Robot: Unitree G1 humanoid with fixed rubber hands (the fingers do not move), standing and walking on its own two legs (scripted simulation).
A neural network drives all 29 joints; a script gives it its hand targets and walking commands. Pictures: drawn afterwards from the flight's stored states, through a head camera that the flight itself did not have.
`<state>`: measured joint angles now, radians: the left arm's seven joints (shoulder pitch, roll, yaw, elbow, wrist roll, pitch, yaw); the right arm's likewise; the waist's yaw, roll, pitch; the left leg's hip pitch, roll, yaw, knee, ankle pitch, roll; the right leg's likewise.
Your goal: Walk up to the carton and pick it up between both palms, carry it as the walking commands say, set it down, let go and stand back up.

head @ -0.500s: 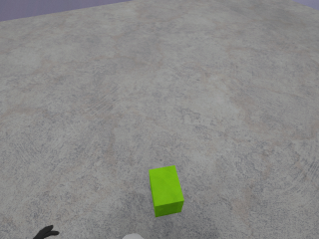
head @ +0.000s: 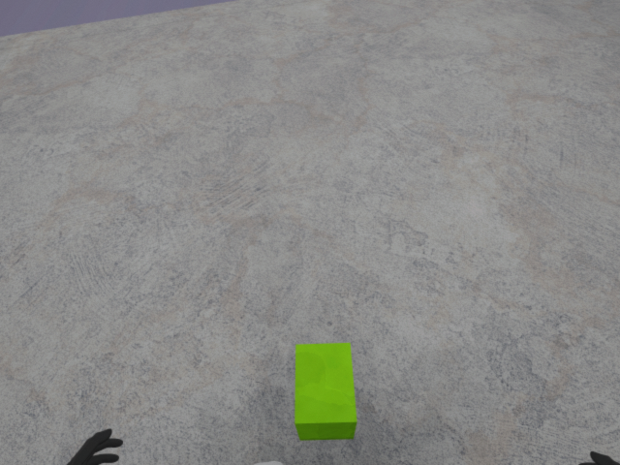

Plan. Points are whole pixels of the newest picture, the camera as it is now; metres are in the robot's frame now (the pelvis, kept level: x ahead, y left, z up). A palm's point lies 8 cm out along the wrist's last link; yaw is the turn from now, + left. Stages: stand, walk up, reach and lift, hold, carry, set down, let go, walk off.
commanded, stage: walk up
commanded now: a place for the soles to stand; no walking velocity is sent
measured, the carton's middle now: (324, 392) +0.40 +0.03 -0.64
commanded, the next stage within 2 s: none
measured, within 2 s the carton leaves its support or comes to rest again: neither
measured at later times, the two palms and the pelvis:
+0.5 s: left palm out of the picture +0.09 +0.34 -0.07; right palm (606, 464) +0.16 -0.31 -0.07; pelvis +0.00 +0.00 +0.02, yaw +5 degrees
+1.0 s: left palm out of the picture +0.07 +0.36 -0.06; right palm out of the picture +0.15 -0.31 -0.07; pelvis -0.01 +0.01 +0.02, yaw +7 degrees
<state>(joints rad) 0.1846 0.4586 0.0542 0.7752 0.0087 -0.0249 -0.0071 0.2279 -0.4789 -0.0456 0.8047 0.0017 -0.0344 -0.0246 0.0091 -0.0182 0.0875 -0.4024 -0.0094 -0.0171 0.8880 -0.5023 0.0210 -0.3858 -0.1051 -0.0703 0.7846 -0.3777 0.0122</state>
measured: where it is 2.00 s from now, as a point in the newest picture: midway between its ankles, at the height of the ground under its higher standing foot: outside the picture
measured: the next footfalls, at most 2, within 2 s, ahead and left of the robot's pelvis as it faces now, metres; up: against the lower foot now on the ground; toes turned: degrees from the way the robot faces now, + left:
none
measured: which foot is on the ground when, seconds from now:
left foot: down 0.00-1.00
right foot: down 0.00-1.00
